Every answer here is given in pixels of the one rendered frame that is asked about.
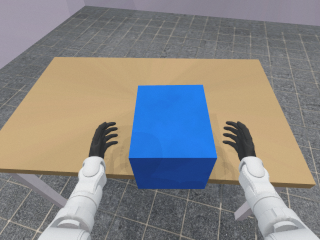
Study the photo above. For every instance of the robot left hand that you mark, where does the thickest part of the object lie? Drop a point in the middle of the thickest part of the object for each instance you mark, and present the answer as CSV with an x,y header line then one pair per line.
x,y
98,145

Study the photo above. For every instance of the left robot forearm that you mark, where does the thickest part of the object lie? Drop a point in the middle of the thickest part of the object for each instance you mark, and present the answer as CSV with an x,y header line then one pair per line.
x,y
83,203

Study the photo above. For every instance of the right robot forearm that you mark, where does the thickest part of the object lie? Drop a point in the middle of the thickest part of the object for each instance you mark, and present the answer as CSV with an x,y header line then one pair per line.
x,y
269,209

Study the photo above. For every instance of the robot right hand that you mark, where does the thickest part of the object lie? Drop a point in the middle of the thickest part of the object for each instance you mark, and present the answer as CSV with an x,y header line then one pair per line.
x,y
244,145

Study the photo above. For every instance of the carton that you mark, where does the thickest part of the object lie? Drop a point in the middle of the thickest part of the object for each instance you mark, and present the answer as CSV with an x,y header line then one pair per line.
x,y
172,144

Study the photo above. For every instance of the left robot upper arm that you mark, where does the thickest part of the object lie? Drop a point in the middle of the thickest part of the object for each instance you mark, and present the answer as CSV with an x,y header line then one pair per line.
x,y
56,233

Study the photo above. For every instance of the table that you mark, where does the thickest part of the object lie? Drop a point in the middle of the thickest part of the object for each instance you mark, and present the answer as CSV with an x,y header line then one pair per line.
x,y
51,131

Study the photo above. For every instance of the right robot upper arm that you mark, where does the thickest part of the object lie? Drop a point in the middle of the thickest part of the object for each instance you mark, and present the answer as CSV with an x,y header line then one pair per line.
x,y
296,234

